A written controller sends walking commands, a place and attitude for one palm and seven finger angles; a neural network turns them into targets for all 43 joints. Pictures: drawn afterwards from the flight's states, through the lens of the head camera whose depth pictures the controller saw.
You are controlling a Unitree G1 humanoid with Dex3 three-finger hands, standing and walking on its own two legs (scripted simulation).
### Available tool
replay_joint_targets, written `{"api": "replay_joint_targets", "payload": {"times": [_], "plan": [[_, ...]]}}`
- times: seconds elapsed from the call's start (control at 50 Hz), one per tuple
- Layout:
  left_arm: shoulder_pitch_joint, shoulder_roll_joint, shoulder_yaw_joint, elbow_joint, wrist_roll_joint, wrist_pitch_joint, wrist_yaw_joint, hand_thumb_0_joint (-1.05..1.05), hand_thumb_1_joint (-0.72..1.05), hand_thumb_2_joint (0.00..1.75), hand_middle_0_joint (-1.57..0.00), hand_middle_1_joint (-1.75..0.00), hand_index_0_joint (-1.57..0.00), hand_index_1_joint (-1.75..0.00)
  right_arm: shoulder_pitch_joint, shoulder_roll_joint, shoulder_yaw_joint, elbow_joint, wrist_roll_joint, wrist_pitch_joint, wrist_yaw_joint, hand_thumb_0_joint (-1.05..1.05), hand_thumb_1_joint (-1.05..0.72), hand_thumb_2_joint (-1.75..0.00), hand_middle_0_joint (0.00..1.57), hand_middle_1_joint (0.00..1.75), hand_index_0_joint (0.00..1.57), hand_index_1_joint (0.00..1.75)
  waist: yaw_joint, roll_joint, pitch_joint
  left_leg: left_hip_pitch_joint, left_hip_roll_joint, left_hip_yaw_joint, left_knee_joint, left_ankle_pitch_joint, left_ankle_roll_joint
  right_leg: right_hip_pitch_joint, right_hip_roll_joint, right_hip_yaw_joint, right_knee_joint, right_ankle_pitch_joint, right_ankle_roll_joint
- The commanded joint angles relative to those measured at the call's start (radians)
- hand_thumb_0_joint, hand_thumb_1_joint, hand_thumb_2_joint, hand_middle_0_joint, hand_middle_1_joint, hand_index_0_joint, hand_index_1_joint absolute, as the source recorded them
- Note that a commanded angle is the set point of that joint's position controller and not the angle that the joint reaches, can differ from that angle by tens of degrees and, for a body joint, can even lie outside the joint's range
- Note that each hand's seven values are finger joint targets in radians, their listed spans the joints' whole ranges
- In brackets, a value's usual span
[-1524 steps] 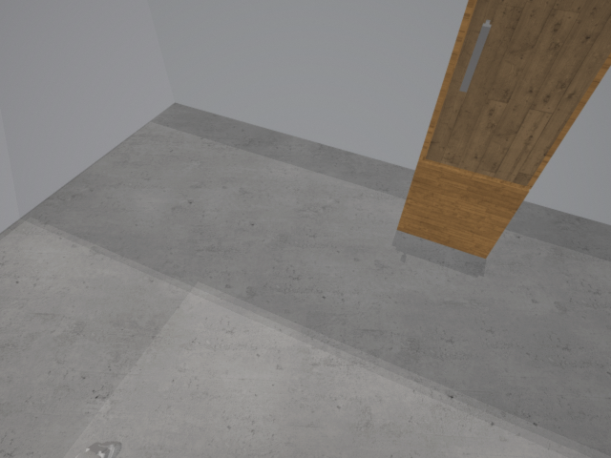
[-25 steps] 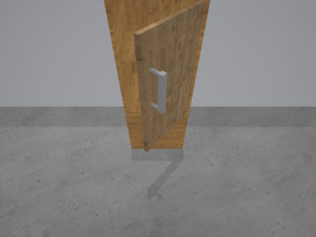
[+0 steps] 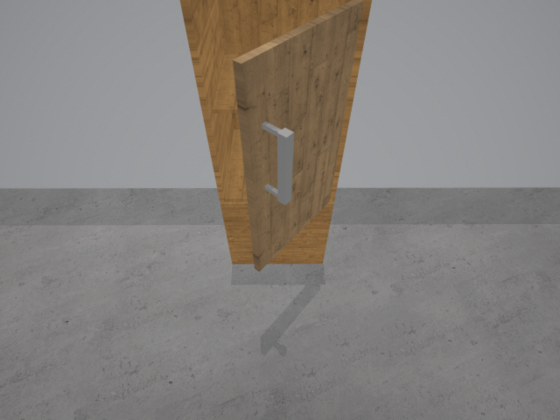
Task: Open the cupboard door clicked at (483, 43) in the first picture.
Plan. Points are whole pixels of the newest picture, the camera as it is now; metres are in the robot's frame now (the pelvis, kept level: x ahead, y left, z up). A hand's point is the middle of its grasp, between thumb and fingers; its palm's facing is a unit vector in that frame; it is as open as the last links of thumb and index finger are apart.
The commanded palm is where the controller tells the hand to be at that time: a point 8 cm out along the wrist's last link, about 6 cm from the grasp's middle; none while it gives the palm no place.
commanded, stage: walk to a spot facing it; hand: left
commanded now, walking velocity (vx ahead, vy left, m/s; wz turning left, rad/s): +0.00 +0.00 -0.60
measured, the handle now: (276, 165) +0.56 +0.04 +0.03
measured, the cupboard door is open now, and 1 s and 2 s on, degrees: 50 50 50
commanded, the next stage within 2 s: none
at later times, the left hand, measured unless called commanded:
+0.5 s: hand out of the picture +0.07 +0.16 -0.16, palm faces -0.13 -0.94 -0.30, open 7.4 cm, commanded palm none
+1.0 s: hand out of the picture +0.15 +0.17 -0.18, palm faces -0.41 -0.88 -0.23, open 7.4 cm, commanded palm none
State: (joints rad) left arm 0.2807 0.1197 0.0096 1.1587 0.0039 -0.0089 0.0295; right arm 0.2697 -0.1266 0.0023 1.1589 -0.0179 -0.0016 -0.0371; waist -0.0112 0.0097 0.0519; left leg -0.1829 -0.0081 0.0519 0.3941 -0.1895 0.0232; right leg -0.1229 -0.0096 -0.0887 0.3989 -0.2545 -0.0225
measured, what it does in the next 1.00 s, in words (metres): steps on the spot, turning right: left foot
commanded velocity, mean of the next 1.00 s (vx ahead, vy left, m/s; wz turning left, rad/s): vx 0.00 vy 0.00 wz -0.60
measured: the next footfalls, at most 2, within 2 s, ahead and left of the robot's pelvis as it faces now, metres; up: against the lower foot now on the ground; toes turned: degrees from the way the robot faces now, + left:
left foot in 0.92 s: +0.10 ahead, +0.10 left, +0.00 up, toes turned -31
right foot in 1.22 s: -0.05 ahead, -0.15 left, +0.00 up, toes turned -42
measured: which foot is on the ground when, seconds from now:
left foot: down 0.00-0.36, up 0.38-0.90, down 0.92-1.00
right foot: down 0.00-0.90, up 0.92-1.00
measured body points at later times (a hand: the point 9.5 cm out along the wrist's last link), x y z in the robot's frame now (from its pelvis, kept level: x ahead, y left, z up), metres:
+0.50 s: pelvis -0.01 -0.04 -0.01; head +0.03 -0.08 +0.44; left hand +0.08 +0.21 -0.14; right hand +0.01 -0.30 -0.17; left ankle -0.02 +0.12 -0.67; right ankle -0.03 -0.10 -0.74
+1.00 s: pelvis +0.00 +0.00 -0.01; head +0.07 -0.01 +0.43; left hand +0.18 +0.22 -0.16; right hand -0.01 -0.28 -0.14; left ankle +0.07 +0.12 -0.74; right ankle -0.06 -0.10 -0.70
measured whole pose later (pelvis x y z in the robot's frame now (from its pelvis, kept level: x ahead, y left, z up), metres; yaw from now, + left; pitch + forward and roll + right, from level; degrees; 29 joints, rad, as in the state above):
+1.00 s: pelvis +0.00 +0.00 -0.01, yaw -30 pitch +2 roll +0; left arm 0.21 0.26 0.10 0.92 0.03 0.06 -0.02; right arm 0.12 -0.20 -0.03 0.86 -0.03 0.01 -0.04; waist 0.04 -0.04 0.10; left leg -0.29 0.03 -0.03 0.54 -0.29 -0.01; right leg -0.48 0.09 0.10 0.95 -0.49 0.03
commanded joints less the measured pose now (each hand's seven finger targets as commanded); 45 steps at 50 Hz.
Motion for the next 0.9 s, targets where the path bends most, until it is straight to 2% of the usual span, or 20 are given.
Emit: {"api": "replay_joint_targets", "payload": {"times": [0.0, 0.08, 0.18, 0.22, 0.26, 0.3, 0.32, 0.34, 0.36, 0.38, 0.4, 0.44, 0.5, 0.6, 0.72, 0.78, 0.82, 0.84, 0.86, 0.88], "plan": [[0.071, 0.114, 0.031, -0.03, 0.004, 0.002, 0.009, 0.0, 0.9, 0.9, -0.2, -0.3, -0.2, -0.3, 0.073, -0.096, -0.021, -0.018, 0.001, 0.002, -0.012, 0.0, -0.9, -0.9, 0.2, 0.3, 0.2, 0.3, 0.003, -0.005, 0.026, 0.02, 0.123, -0.082, -0.023, 0.119, 0.014, -0.085, -0.099, 0.124, -0.059, 0.126, -0.025], [0.031, 0.14, 0.063, -0.077, 0.012, 0.025, -0.003, 0.0, 0.9, 0.9, -0.2, -0.3, -0.2, -0.3, 0.057, -0.135, -0.052, -0.052, -0.002, 0.018, -0.02, 0.0, -0.9, -0.9, 0.2, 0.3, 0.2, 0.3, -0.005, 0.001, 0.022, 0.001, 0.162, -0.065, 0.005, 0.055, 0.022, -0.142, -0.082, 0.15, 0.014, 0.138, -0.033], [0.006, 0.136, 0.082, -0.138, 0.019, 0.04, -0.02, 0.0, 0.9, 0.9, -0.2, -0.3, -0.2, -0.3, 0.03, -0.191, -0.079, -0.114, -0.007, 0.016, -0.024, 0.0, -0.9, -0.9, 0.2, 0.3, 0.2, 0.3, 0.004, 0.086, -0.008, -0.008, 0.265, -0.137, -0.055, -0.048, 0.071, -0.217, -0.015, 0.137, 0.168, 0.053, -0.02], [0.003, 0.129, 0.087, -0.157, 0.02, 0.046, -0.027, 0.0, 0.9, 0.9, -0.2, -0.3, -0.2, -0.3, 0.016, -0.217, -0.089, -0.136, -0.009, 0.011, -0.022, 0.0, -0.9, -0.9, 0.2, 0.3, 0.2, 0.3, 0.013, 0.142, -0.029, -0.035, 0.346, -0.179, -0.098, -0.057, 0.116, -0.218, 0.007, 0.098, 0.302, -0.087, -0.009], [-0.009, 0.122, 0.089, -0.178, 0.021, 0.049, -0.035, 0.0, 0.9, 0.9, -0.2, -0.3, -0.2, -0.3, -0.002, -0.227, -0.092, -0.158, -0.015, 0.007, -0.019, 0.0, -0.9, -0.9, 0.2, 0.3, 0.2, 0.3, 0.019, 0.159, -0.035, -0.03, 0.372, -0.155, -0.084, 0.051, 0.137, -0.22, -0.001, 0.081, 0.347, -0.178, -0.003], [0.036, 0.124, 0.092, -0.173, 0.02, 0.042, -0.037, 0.0, 0.9, 0.9, -0.2, -0.3, -0.2, -0.3, -0.039, -0.229, -0.092, -0.182, -0.011, 0.009, -0.017, 0.0, -0.9, -0.9, 0.2, 0.3, 0.2, 0.3, 0.052, 0.067, -0.058, -0.063, 0.33, -0.063, 0.037, 0.123, 0.097, -0.12, -0.006, 0.08, 0.207, -0.06, -0.005], [0.063, 0.163, 0.098, -0.17, 0.024, 0.036, -0.034, 0.0, 0.9, 0.9, -0.2, -0.3, -0.2, -0.3, -0.069, -0.219, -0.095, -0.202, -0.006, 0.013, -0.015, 0.0, -0.9, -0.9, 0.2, 0.3, 0.2, 0.3, 0.069, -0.043, -0.042, -0.13, 0.245, 0.009, 0.163, 0.033, 0.037, -0.075, -0.054, 0.183, 0.066, 0.131, -0.026], [0.063, 0.265, 0.113, -0.174, 0.034, 0.028, -0.022, 0.0, 0.9, 0.9, -0.2, -0.3, -0.2, -0.3, -0.075, -0.159, -0.09, -0.228, 0.005, 0.019, -0.008, 0.0, -0.9, -0.9, 0.2, 0.3, 0.2, 0.3, 0.06, -0.292, -0.04, -0.284, 0.098, 0.13, 0.358, -0.237, -0.042, -0.004, -0.263, 0.467, -0.061, 0.266, -0.096], [0.102, 0.282, 0.121, -0.168, 0.023, 0.025, -0.01, 0.0, 0.9, 0.9, -0.2, -0.3, -0.2, -0.3, -0.151, -0.17, -0.086, -0.248, 0.0, 0.034, -0.007, 0.0, -0.9, -0.9, 0.2, 0.3, 0.2, 0.3, 0.109, -0.346, -0.02, -0.353, 0.04, 0.034, 0.59, -0.409, -0.052, -0.017, -0.311, 0.591, -0.113, 0.419, -0.135], [0.079, 0.268, 0.119, -0.169, 0.019, 0.026, -0.001, 0.0, 0.9, 0.9, -0.2, -0.3, -0.2, -0.3, -0.158, -0.175, -0.089, -0.247, 0.002, 0.037, -0.005, 0.0, -0.9, -0.9, 0.2, 0.3, 0.2, 0.3, 0.08, -0.253, -0.008, -0.4, 0.052, -0.051, 0.692, -0.37, -0.049, 0.007, -0.291, 0.571, -0.088, 0.46, -0.165], [0.042, 0.254, 0.119, -0.183, 0.017, 0.027, 0.005, 0.0, 0.9, 0.9, -0.2, -0.3, -0.2, -0.3, -0.147, -0.168, -0.089, -0.247, 0.003, 0.035, -0.004, 0.0, -0.9, -0.9, 0.2, 0.3, 0.2, 0.3, 0.055, -0.157, -0.017, -0.419, 0.066, -0.072, 0.735, -0.328, -0.055, 0.025, -0.281, 0.55, -0.047, 0.491, -0.186], [0.018, 0.253, 0.113, -0.209, 0.015, 0.019, 0.004, 0.0, 0.9, 0.9, -0.2, -0.3, -0.2, -0.3, -0.153, -0.153, -0.082, -0.252, 0.003, 0.033, 0.001, 0.0, -0.9, -0.9, 0.2, 0.3, 0.2, 0.3, 0.043, -0.077, -0.071, -0.405, 0.067, -0.075, 0.733, -0.256, -0.072, 0.071, -0.223, 0.474, -0.017, 0.517, -0.188], [0.033, 0.255, 0.112, -0.216, 0.016, 0.015, 0.004, 0.0, 0.9, 0.9, -0.2, -0.3, -0.2, -0.3, -0.166, -0.156, -0.082, -0.266, 0.004, 0.038, 0.001, 0.0, -0.9, -0.9, 0.2, 0.3, 0.2, 0.3, 0.047, -0.116, -0.105, -0.397, 0.056, -0.078, 0.699, -0.217, -0.085, 0.12, -0.186, 0.456, -0.012, 0.555, -0.152], [0.056, 0.268, 0.115, -0.24, 0.021, 0.023, -0.001, 0.0, 0.9, 0.9, -0.2, -0.3, -0.2, -0.3, -0.235, -0.171, -0.083, -0.307, 0.007, 0.04, -0.004, 0.0, -0.9, -0.9, 0.2, 0.3, 0.2, 0.3, 0.065, -0.146, -0.072, -0.389, 0.038, -0.09, 0.646, -0.224, -0.09, 0.085, -0.166, 0.518, -0.024, 0.522, -0.152], [0.042, 0.286, 0.121, -0.28, 0.026, 0.03, -0.007, 0.0, 0.9, 0.9, -0.2, -0.3, -0.2, -0.3, -0.267, -0.175, -0.079, -0.347, 0.013, 0.03, -0.002, 0.0, -0.9, -0.9, 0.2, 0.3, 0.2, 0.3, 0.071, -0.156, -0.093, -0.341, 0.011, -0.098, 0.522, -0.241, -0.079, 0.063, -0.145, 0.589, -0.023, 0.441, -0.172], [0.02, 0.298, 0.126, -0.294, 0.028, 0.031, -0.005, 0.0, 0.9, 0.9, -0.2, -0.3, -0.2, -0.3, -0.244, -0.17, -0.076, -0.358, 0.021, 0.02, -0.004, 0.0, -0.9, -0.9, 0.2, 0.3, 0.2, 0.3, 0.058, -0.16, -0.121, -0.265, -0.001, -0.107, 0.401, -0.25, -0.067, 0.036, -0.146, 0.626, 0.002, 0.481, -0.176], [-0.021, 0.298, 0.123, -0.306, 0.023, 0.033, -0.006, 0.0, 0.9, 0.9, -0.2, -0.3, -0.2, -0.3, -0.17, -0.171, -0.074, -0.343, 0.025, 0.012, -0.008, 0.0, -0.9, -0.9, 0.2, 0.3, 0.2, 0.3, 0.023, -0.122, -0.141, -0.139, -0.01, -0.104, 0.218, -0.173, -0.06, -0.019, -0.115, 0.612, 0.044, 0.493, -0.138], [-0.05, 0.29, 0.12, -0.311, 0.018, 0.035, -0.007, 0.0, 0.9, 0.9, -0.2, -0.3, -0.2, -0.3, -0.114, -0.181, -0.075, -0.326, 0.026, 0.006, -0.013, 0.0, -0.9, -0.9, 0.2, 0.3, 0.2, 0.3, -0.009, -0.118, -0.15, -0.002, 0.007, -0.108, 0.091, -0.084, -0.055, -0.118, -0.092, 0.588, 0.072, 0.406, -0.099], [-0.058, 0.25, 0.111, -0.325, 0.011, 0.037, -0.01, 0.0, 0.9, 0.9, -0.2, -0.3, -0.2, -0.3, -0.066, -0.23, -0.082, -0.316, 0.019, -0.004, -0.019, 0.0, -0.9, -0.9, 0.2, 0.3, 0.2, 0.3, -0.028, -0.019, -0.151, 0.159, 0.121, -0.217, -0.043, -0.076, -0.019, -0.294, 0.001, 0.507, 0.144, 0.184, -0.047], [-0.032, 0.197, 0.099, -0.343, 0.002, 0.035, -0.027, 0.0, 0.9, 0.9, -0.2, -0.3, -0.2, -0.3, -0.062, -0.33, -0.099, -0.329, -0.001, -0.01, -0.022, 0.0, -0.9, -0.9, 0.2, 0.3, 0.2, 0.3, -0.014, 0.282, -0.135, 0.241, 0.397, -0.494, -0.136, -0.025, 0.093, -0.485, 0.129, 0.307, 0.344, -0.253, 0.018]]}}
